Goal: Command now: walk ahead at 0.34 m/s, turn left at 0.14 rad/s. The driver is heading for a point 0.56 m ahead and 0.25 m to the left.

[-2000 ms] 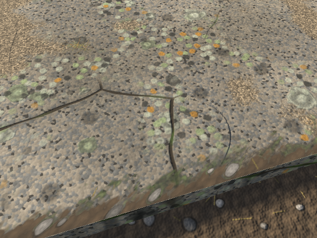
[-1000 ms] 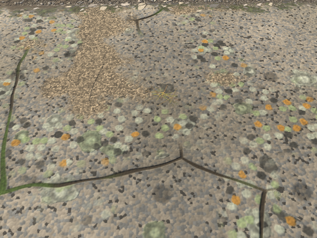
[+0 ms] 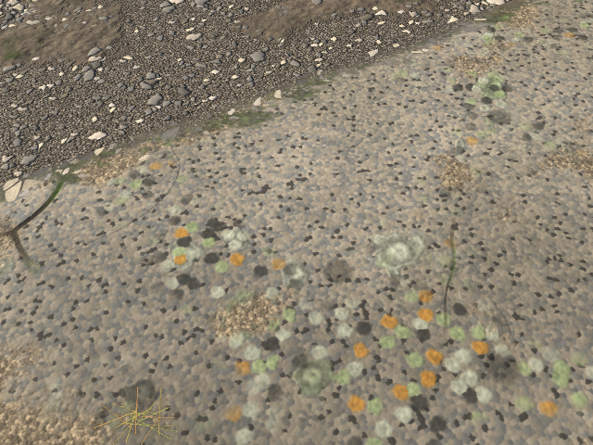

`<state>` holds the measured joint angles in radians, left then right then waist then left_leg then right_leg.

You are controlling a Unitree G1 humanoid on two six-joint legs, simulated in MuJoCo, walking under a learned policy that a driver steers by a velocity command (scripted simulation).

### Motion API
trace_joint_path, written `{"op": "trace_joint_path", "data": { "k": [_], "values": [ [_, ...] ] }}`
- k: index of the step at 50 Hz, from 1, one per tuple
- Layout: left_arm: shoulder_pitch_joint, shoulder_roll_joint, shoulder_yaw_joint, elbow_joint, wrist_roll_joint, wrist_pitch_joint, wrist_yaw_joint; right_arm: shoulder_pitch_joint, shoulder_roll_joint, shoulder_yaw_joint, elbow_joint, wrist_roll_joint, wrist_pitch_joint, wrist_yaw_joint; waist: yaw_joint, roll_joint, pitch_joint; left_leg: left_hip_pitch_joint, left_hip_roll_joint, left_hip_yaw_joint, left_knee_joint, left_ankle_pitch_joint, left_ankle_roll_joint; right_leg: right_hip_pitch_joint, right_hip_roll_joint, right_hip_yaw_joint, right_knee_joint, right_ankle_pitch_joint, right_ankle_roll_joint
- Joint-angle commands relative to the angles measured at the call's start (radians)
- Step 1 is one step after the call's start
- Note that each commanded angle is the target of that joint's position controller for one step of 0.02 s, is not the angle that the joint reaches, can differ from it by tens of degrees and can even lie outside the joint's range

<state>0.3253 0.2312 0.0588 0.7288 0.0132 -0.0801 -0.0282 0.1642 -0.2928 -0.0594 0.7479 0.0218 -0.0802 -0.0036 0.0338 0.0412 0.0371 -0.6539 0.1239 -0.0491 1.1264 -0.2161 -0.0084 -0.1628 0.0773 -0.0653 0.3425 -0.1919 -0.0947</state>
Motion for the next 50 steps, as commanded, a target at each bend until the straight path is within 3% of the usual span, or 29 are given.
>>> {"op": "trace_joint_path", "data": {
  "k": [1, 3, 5, 8, 10, 12, 13, 14, 15, 16, 17, 18, 19, 21, 23, 25, 28, 31, 34, 35, 36, 37, 38, 39, 41, 43, 45, 48, 50],
  "values": [
    [-0.072, 0.141, 0.032, -0.058, 0.009, -0.025, 0.024, 0.037, -0.041, -0.012, -0.029, -0.008, 0.01, 0.003, -0.048, -0.085, -0.023, 0.014, -0.013, -0.022, -0.146, 0.145, -0.023, -0.018, -0.248, 0.057, -0.14, 0.626, -0.102],
    [-0.085, 0.141, 0.029, -0.051, 0.006, -0.019, 0.038, -0.022, -0.018, -0.003, -0.038, -0.011, 0.006, 0.014, -0.023, -0.105, -0.018, 0.086, -0.042, 0.023, -0.337, 0.292, -0.023, -0.034, -0.209, -0.028, -0.14, 0.606, -0.061],
    [-0.049, 0.159, 0.033, -0.029, 0.001, -0.011, 0.052, -0.088, -0.004, 0.003, -0.062, -0.012, 0.002, 0.032, 0.012, -0.101, -0.023, 0.106, -0.062, 0.055, -0.445, 0.372, -0.02, 0.017, -0.233, -0.036, -0.133, 0.598, -0.05],
    [-0.053, 0.177, 0.043, -0.016, -0.012, 0.017, 0.063, -0.098, -0.033, -0.008, -0.089, -0.012, 0.004, 0.057, 0.012, -0.117, -0.031, 0.06, -0.071, 0.062, -0.518, 0.289, 0.001, 0.156, -0.288, -0.03, -0.052, 0.63, -0.058],
    [-0.078, 0.19, 0.052, -0.023, -0.022, 0.039, 0.074, -0.065, -0.061, -0.022, -0.103, -0.021, 0.006, 0.071, -0.014, -0.131, -0.051, 0.075, -0.098, 0.086, -0.538, 0.171, 0.034, 0.208, -0.312, -0.025, 0.053, 0.756, -0.048],
    [-0.112, 0.189, 0.053, -0.039, -0.026, 0.057, 0.084, 0.089, -0.113, -0.051, -0.076, -0.023, 0.005, 0.07, -0.091, -0.11, -0.123, 0.259, -0.164, 0.122, -0.628, 0.185, 0.078, 0.179, -0.268, -0.06, 0.301, 0.808, -0.002],
    [-0.093, 0.178, 0.047, -0.053, -0.017, 0.054, 0.084, 0.17, -0.17, -0.07, -0.071, -0.028, 0.003, 0.052, -0.128, -0.021, -0.192, 0.461, -0.118, 0.017, -0.682, 0.494, 0.126, 0.055, -0.189, -0.079, 0.538, 0.597, 0.058],
    [-0.006, 0.07, 0.016, -0.085, 0.034, 0.047, 0.07, 0.175, -0.252, -0.081, -0.091, -0.038, 0.006, 0.033, -0.043, 0.222, -0.289, 0.773, 0.133, -0.325, -0.571, 1.021, 0.284, -0.294, -0.024, -0.064, 0.888, -0.31, 0.134],
    [0.031, 0.092, 0.002, -0.083, 0.013, 0.036, 0.052, 0.177, -0.234, -0.069, -0.113, -0.05, 0.002, 0.032, -0.058, 0.22, -0.485, 0.918, 0.265, -0.66, -0.667, 0.888, 0.461, -0.455, 0.06, 0.158, 1.135, -0.519, 0.163],
    [-0.027, 0.169, 0.017, -0.082, -0.015, 0.036, 0.042, 0.112, -0.184, -0.063, -0.143, -0.037, 0.011, 0.03, -0.088, 0.086, -0.452, 0.86, 0.216, -0.56, -0.701, 0.681, 0.419, -0.494, -0.011, 0.226, 1.158, -0.433, 0.148],
    [-0.098, 0.175, 0.018, -0.101, -0.019, 0.043, 0.045, 0.056, -0.135, -0.049, -0.154, -0.017, 0.024, 0.021, -0.078, 0.002, -0.34, 0.744, 0.165, -0.465, -0.721, 0.509, 0.362, -0.524, -0.044, 0.205, 1.106, -0.352, 0.142],
    [-0.136, 0.169, 0.019, -0.103, -0.008, 0.053, 0.055, 0.024, -0.109, -0.039, -0.161, -0.005, 0.037, 0.013, -0.059, -0.072, -0.247, 0.605, 0.125, -0.408, -0.759, 0.393, 0.32, -0.518, -0.075, 0.192, 1.029, -0.302, 0.145],
    [-0.148, 0.174, 0.023, -0.116, -0.001, 0.066, 0.063, 0.0, -0.106, -0.036, -0.164, -0.005, 0.046, 0.006, -0.034, -0.054, -0.194, 0.487, 0.093, -0.379, -0.789, 0.304, 0.297, -0.47, -0.092, 0.192, 0.948, -0.267, 0.145],
    [-0.124, 0.137, 0.016, -0.111, -0.003, 0.081, 0.066, -0.028, -0.119, -0.043, -0.175, -0.023, 0.061, 0.001, -0.003, 0.021, -0.142, 0.357, 0.026, -0.323, -0.821, 0.26, 0.261, -0.384, -0.079, 0.156, 0.784, -0.252, 0.153],
    [-0.114, 0.114, 0.009, -0.097, -0.002, 0.08, 0.074, -0.011, -0.145, -0.055, -0.174, -0.029, 0.068, -0.01, -0.012, 0.047, -0.166, 0.342, 0.008, -0.303, -0.809, 0.314, 0.257, -0.345, -0.06, 0.142, 0.666, -0.24, 0.172],
    [-0.12, 0.114, 0.009, -0.088, -0.002, 0.083, 0.078, -0.013, -0.163, -0.064, -0.18, -0.021, 0.078, -0.02, -0.022, 0.059, -0.203, 0.343, -0.001, -0.311, -0.799, 0.226, 0.241, -0.317, -0.058, 0.154, 0.589, -0.18, 0.182],
    [-0.155, 0.119, 0.013, -0.091, -0.008, 0.083, 0.075, -0.031, -0.163, -0.067, -0.194, -0.017, 0.097, -0.029, -0.041, 0.097, -0.192, 0.314, -0.019, -0.354, -0.813, -0.004, 0.212, -0.29, -0.052, 0.163, 0.495, -0.122, 0.18],
    [-0.173, 0.124, 0.018, -0.096, -0.014, 0.065, 0.065, -0.021, -0.156, -0.068, -0.2, -0.02, 0.112, -0.029, -0.06, 0.128, -0.176, 0.339, -0.018, -0.418, -0.8, -0.075, 0.2, -0.265, -0.042, 0.164, 0.387, -0.135, 0.162],
    [-0.11, 0.132, 0.031, -0.074, -0.02, 0.046, 0.052, -0.03, -0.145, -0.065, -0.206, -0.007, 0.125, -0.029, -0.021, 0.135, -0.161, 0.32, -0.052, -0.438, -0.744, -0.074, 0.161, -0.124, -0.037, 0.137, 0.13, -0.042, 0.118],
    [-0.082, 0.177, 0.047, -0.07, -0.01, 0.044, 0.054, -0.003, -0.117, -0.057, -0.205, -0.005, 0.126, -0.03, -0.02, 0.08, -0.162, 0.246, -0.101, -0.395, -0.67, -0.162, 0.117, -0.023, -0.138, 0.207, 0.045, -0.025, 0.078],
    [-0.092, 0.278, 0.069, -0.077, 0.022, 0.052, 0.06, -0.003, -0.08, -0.048, -0.231, -0.003, 0.121, -0.027, -0.055, -0.198, -0.126, 0.054, -0.24, -0.199, -0.455, -0.318, 0.053, 0.033, -0.358, 0.453, -0.026, 0.023, -0.047],
    [-0.119, 0.256, 0.068, -0.091, 0.051, 0.052, 0.057, -0.008, -0.132, -0.065, -0.237, -0.013, 0.103, -0.022, -0.044, -0.339, -0.113, -0.012, -0.265, -0.104, -0.178, -0.398, 0.003, -0.031, -0.483, 0.617, -0.073, 0.145, -0.167],
    [-0.178, 0.2, 0.051, -0.121, 0.044, 0.05, 0.064, 0.022, -0.181, -0.083, -0.209, -0.016, 0.1, -0.016, -0.064, -0.25, -0.113, 0.002, -0.221, -0.12, -0.019, -0.339, -0.02, -0.05, -0.464, 0.544, -0.047, 0.189, -0.163],
    [-0.221, 0.164, 0.042, -0.13, 0.025, 0.053, 0.07, 0.051, -0.179, -0.087, -0.177, -0.01, 0.108, -0.016, -0.078, -0.184, -0.103, 0.012, -0.212, -0.1, 0.045, -0.28, -0.036, -0.06, -0.393, 0.428, -0.021, 0.202, -0.113],
    [-0.232, 0.141, 0.03, -0.135, -0.001, 0.06, 0.079, 0.07, -0.128, -0.073, -0.156, -0.011, 0.127, -0.02, -0.064, -0.156, -0.085, -0.019, -0.197, -0.069, 0.155, -0.203, -0.07, -0.031, -0.329, 0.304, 0.003, 0.254, -0.082],
    [-0.197, 0.148, 0.03, -0.13, 0.006, 0.071, 0.085, 0.022, -0.093, -0.057, -0.179, 0.001, 0.131, -0.017, -0.035, -0.176, -0.071, -0.028, -0.175, -0.01, 0.095, -0.156, -0.089, -0.001, -0.298, 0.221, -0.006, 0.272, -0.089],
    [-0.146, 0.167, 0.037, -0.117, 0.01, 0.081, 0.09, -0.042, -0.074, -0.045, -0.21, 0.003, 0.129, -0.015, 0.007, -0.209, -0.085, -0.038, -0.147, 0.01, -0.021, -0.156, -0.105, 0.081, -0.317, 0.206, 0.001, 0.294, -0.108],
    [-0.14, 0.21, 0.055, -0.112, 0.004, 0.09, 0.087, -0.062, -0.053, -0.03, -0.233, -0.003, 0.128, -0.001, 0.021, -0.237, -0.117, 0.083, -0.11, 0.047, -0.193, -0.203, -0.096, 0.083, -0.353, 0.169, 0.012, 0.319, -0.121],
    [-0.149, 0.229, 0.063, -0.109, -0.004, 0.092, 0.08, -0.049, -0.066, -0.032, -0.235, -0.001, 0.129, 0.008, 0.018, -0.252, -0.127, 0.172, -0.111, 0.082, -0.288, -0.21, -0.077, 0.053, -0.371, 0.149, 0.017, 0.339, -0.124]
  ]
}}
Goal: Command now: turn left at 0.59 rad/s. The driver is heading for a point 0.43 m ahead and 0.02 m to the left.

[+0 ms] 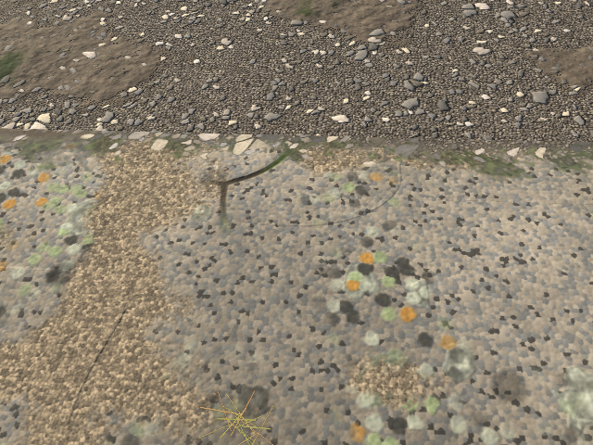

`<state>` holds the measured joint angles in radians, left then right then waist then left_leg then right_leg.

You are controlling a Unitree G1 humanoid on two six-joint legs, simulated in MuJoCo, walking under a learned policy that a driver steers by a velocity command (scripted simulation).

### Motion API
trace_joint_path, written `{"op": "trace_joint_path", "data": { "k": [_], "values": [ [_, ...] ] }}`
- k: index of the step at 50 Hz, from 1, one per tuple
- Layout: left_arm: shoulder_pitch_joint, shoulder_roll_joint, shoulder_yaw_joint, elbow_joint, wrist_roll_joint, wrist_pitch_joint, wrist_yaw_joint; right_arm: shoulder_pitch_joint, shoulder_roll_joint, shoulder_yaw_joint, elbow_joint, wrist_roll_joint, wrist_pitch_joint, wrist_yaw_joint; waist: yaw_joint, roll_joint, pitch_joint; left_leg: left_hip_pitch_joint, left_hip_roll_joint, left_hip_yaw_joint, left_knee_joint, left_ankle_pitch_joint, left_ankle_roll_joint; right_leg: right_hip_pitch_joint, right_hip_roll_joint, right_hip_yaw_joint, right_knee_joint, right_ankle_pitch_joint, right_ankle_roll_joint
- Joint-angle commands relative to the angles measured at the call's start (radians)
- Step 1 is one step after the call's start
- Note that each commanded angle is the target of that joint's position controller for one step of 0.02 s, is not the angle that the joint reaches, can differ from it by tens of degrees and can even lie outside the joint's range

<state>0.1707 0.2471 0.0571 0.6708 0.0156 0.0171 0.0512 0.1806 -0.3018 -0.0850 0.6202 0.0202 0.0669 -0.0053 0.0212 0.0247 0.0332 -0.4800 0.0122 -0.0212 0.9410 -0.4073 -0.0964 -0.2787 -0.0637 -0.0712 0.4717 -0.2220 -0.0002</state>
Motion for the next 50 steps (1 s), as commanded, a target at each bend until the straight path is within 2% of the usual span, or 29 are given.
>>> {"op": "trace_joint_path", "data": {
  "k": [1, 3, 4, 5, 6, 7, 8, 9, 10, 11, 12, 14, 16, 18, 21, 25, 27, 29, 30, 31, 32, 33, 34, 35, 36, 39, 44, 47, 50],
  "values": [
    [0.005, 0.217, 0.067, -0.048, -0.012, -0.006, -0.003, -0.056, -0.066, -0.011, -0.106, 0.001, -0.016, 0.013, 0.029, -0.239, -0.125, 0.026, -0.002, 0.065, -0.149, -0.01, 0.022, 0.168, -0.24, 0.153, -0.105, 0.369, -0.217],
    [-0.007, 0.221, 0.07, -0.041, -0.027, -0.008, -0.008, -0.023, -0.07, -0.016, -0.099, 0.002, -0.01, 0.021, 0.006, -0.231, -0.124, 0.094, -0.008, 0.08, -0.287, 0.05, 0.059, 0.162, -0.25, 0.14, -0.068, 0.364, -0.196],
    [-0.019, 0.218, 0.07, -0.037, -0.037, -0.008, -0.009, 0.018, -0.066, -0.02, -0.084, 0.001, -0.009, 0.024, -0.02, -0.217, -0.126, 0.166, -0.025, 0.101, -0.41, 0.137, 0.088, 0.137, -0.238, 0.112, -0.026, 0.341, -0.168],
    [0.014, 0.193, 0.065, -0.018, -0.041, -0.011, -0.011, 0.059, -0.081, -0.029, -0.068, -0.002, -0.009, 0.019, -0.032, -0.177, -0.131, 0.274, -0.046, 0.091, -0.511, 0.221, 0.121, 0.075, -0.21, 0.069, 0.042, 0.268, -0.115],
    [0.05, 0.15, 0.055, -0.009, -0.02, -0.014, -0.017, 0.096, -0.146, -0.05, -0.067, 0.0, -0.013, 0.009, -0.028, -0.011, -0.142, 0.445, 0.057, -0.081, -0.562, 0.443, 0.172, -0.1, -0.142, -0.025, 0.227, 0.063, -0.022],
    [0.021, 0.075, 0.025, -0.064, 0.04, -0.017, -0.025, 0.114, -0.25, -0.066, -0.093, -0.005, -0.017, -0.007, -0.008, 0.312, -0.136, 0.568, 0.317, -0.443, -0.534, 0.716, 0.326, -0.427, -0.004, -0.073, 0.533, -0.456, 0.076],
    [-0.086, 0.13, 0.04, -0.098, 0.012, -0.032, -0.018, 0.173, -0.236, -0.065, -0.087, -0.039, -0.043, 0.003, -0.116, 0.25, -0.204, 0.498, 0.379, -0.567, -0.619, 0.395, 0.472, -0.497, 0.041, 0.1, 0.671, -0.457, 0.071],
    [-0.12, 0.168, 0.053, -0.101, -0.019, -0.038, -0.02, 0.153, -0.198, -0.051, -0.073, -0.036, -0.063, 0.007, -0.101, 0.169, -0.137, 0.475, 0.317, -0.521, -0.673, 0.056, 0.429, -0.543, 0.013, 0.135, 0.7, -0.35, 0.05],
    [-0.122, 0.181, 0.063, -0.091, -0.024, -0.043, -0.023, 0.112, -0.163, -0.04, -0.065, -0.017, -0.072, 0.002, -0.076, 0.129, -0.075, 0.428, 0.271, -0.485, -0.702, -0.158, 0.372, -0.567, -0.004, 0.141, 0.672, -0.24, 0.032],
    [-0.11, 0.182, 0.068, -0.072, -0.016, -0.046, -0.022, 0.078, -0.139, -0.027, -0.07, -0.006, -0.077, -0.004, -0.059, 0.12, -0.042, 0.392, 0.242, -0.461, -0.723, -0.194, 0.343, -0.56, -0.012, 0.142, 0.641, -0.168, 0.032],
    [-0.089, 0.178, 0.069, -0.068, -0.007, -0.053, -0.025, 0.053, -0.133, -0.021, -0.073, -0.007, -0.079, -0.01, -0.038, 0.13, -0.029, 0.35, 0.211, -0.431, -0.739, -0.175, 0.33, -0.522, -0.005, 0.138, 0.611, -0.098, 0.039],
    [-0.074, 0.155, 0.064, -0.054, -0.008, -0.074, -0.037, 0.059, -0.124, -0.015, -0.073, -0.023, -0.087, -0.019, -0.028, 0.127, -0.045, 0.33, 0.175, -0.382, -0.753, -0.099, 0.318, -0.464, 0.018, 0.119, 0.552, 0.007, 0.046],
    [-0.095, 0.133, 0.055, -0.047, -0.011, -0.09, -0.043, 0.084, -0.132, -0.018, -0.06, -0.019, -0.098, -0.023, -0.04, 0.113, -0.044, 0.327, 0.155, -0.347, -0.745, -0.017, 0.311, -0.42, 0.036, 0.115, 0.416, 0.067, 0.052],
    [-0.093, 0.108, 0.04, -0.029, -0.015, -0.099, -0.054, 0.093, -0.132, -0.017, -0.041, -0.015, -0.107, -0.021, -0.05, 0.138, -0.053, 0.331, 0.147, -0.287, -0.74, 0.053, 0.299, -0.352, 0.038, 0.099, 0.276, 0.117, 0.06],
    [-0.133, 0.107, 0.028, -0.036, -0.029, -0.103, -0.069, 0.139, -0.156, -0.021, -0.007, -0.009, -0.116, -0.008, -0.088, 0.137, -0.03, 0.305, 0.18, -0.284, -0.737, 0.045, 0.307, -0.275, 0.031, 0.084, 0.177, 0.114, 0.051],
    [-0.146, 0.13, 0.021, -0.057, -0.045, -0.108, -0.084, 0.166, -0.166, -0.021, 0.021, -0.008, -0.119, 0.007, -0.104, 0.114, 0.019, 0.324, 0.234, -0.305, -0.729, -0.001, 0.317, -0.262, 0.02, 0.078, 0.125, 0.03, -0.011],
    [-0.11, 0.131, 0.018, -0.052, -0.042, -0.112, -0.09, 0.154, -0.16, -0.018, 0.03, -0.01, -0.116, 0.01, -0.077, 0.103, 0.028, 0.327, 0.231, -0.278, -0.688, 0.077, 0.301, -0.194, 0.028, 0.063, 0.072, 0.017, -0.046],
    [0.005, 0.15, 0.03, -0.018, -0.025, -0.111, -0.085, 0.136, -0.136, -0.009, 0.031, -0.016, -0.109, 0.002, -0.013, 0.07, -0.032, 0.306, 0.169, -0.199, -0.537, 0.352, 0.247, 0.003, 0.074, 0.043, -0.002, 0.076, -0.071],
    [0.086, 0.204, 0.046, -0.012, -0.02, -0.113, -0.08, 0.13, -0.102, 0.003, 0.018, -0.029, -0.111, -0.006, 0.019, -0.019, -0.117, 0.267, 0.094, -0.101, -0.329, 0.444, 0.188, 0.151, -0.01, 0.161, -0.021, 0.218, -0.105],
    [0.146, 0.331, 0.073, -0.016, -0.01, -0.105, -0.078, 0.15, -0.078, 0.013, -0.036, -0.048, -0.124, -0.019, 0.003, -0.261, -0.205, -0.019, -0.049, 0.026, -0.003, 0.265, 0.079, 0.391, -0.192, 0.495, -0.05, 0.36, -0.257],
    [0.206, 0.281, 0.064, -0.005, -0.021, -0.097, -0.082, 0.125, -0.108, 0.009, -0.037, -0.051, -0.135, -0.024, 0.047, -0.32, -0.235, -0.179, -0.092, -0.038, 0.197, -0.179, 0.036, 0.46, -0.278, 0.712, -0.143, 0.415, -0.344],
    [0.172, 0.232, 0.044, -0.013, -0.027, -0.095, -0.081, 0.126, -0.144, -0.002, -0.033, -0.028, -0.138, -0.014, 0.028, -0.211, -0.187, -0.233, -0.04, -0.081, 0.295, -0.167, 0.038, 0.424, -0.275, 0.641, -0.136, 0.385, -0.327],
    [0.129, 0.209, 0.038, -0.03, -0.026, -0.088, -0.077, 0.089, -0.137, 0.0, -0.031, -0.019, -0.135, -0.009, 0.02, -0.137, -0.144, -0.244, -0.01, -0.066, 0.315, -0.115, 0.041, 0.359, -0.231, 0.54, -0.123, 0.415, -0.3],
    [0.092, 0.201, 0.034, -0.038, -0.028, -0.079, -0.073, 0.054, -0.128, 0.0, -0.039, -0.029, -0.129, -0.009, 0.009, -0.081, -0.098, -0.246, 0.012, -0.058, 0.268, -0.066, 0.042, 0.282, -0.196, 0.47, -0.129, 0.479, -0.276],
    [0.062, 0.19, 0.029, -0.046, -0.027, -0.074, -0.066, 0.04, -0.12, -0.002, -0.04, -0.037, -0.121, -0.012, -0.009, -0.074, -0.088, -0.203, 0.035, -0.064, 0.206, -0.016, 0.041, 0.222, -0.166, 0.422, -0.14, 0.527, -0.253],
    [0.035, 0.216, 0.037, -0.049, -0.015, -0.057, -0.048, 0.061, -0.081, 0.004, -0.022, -0.038, -0.104, -0.022, -0.038, -0.125, -0.113, -0.114, 0.0, -0.039, 0.108, 0.067, 0.013, 0.144, -0.106, 0.354, -0.149, 0.641, -0.25],
    [0.055, 0.234, 0.047, -0.035, -0.038, -0.024, -0.019, -0.032, -0.066, 0.009, -0.028, -0.032, -0.092, -0.031, -0.017, -0.126, -0.138, -0.074, -0.032, -0.065, -0.103, 0.178, -0.012, 0.129, -0.081, 0.38, -0.11, 0.538, -0.218],
    [0.053, 0.233, 0.049, -0.038, -0.036, -0.004, -0.011, -0.084, -0.07, 0.007, -0.032, -0.023, -0.095, -0.023, -0.003, -0.138, -0.13, -0.047, -0.044, -0.08, -0.194, 0.201, -0.011, 0.132, -0.082, 0.426, -0.09, 0.466, -0.208],
    [0.056, 0.215, 0.042, -0.038, -0.03, 0.008, -0.011, -0.113, -0.072, 0.006, -0.033, -0.02, -0.108, -0.011, 0.015, -0.15, -0.126, 0.006, -0.045, -0.071, -0.276, 0.178, 0.006, 0.155, -0.09, 0.46, -0.04, 0.498, -0.204]
  ]
}}
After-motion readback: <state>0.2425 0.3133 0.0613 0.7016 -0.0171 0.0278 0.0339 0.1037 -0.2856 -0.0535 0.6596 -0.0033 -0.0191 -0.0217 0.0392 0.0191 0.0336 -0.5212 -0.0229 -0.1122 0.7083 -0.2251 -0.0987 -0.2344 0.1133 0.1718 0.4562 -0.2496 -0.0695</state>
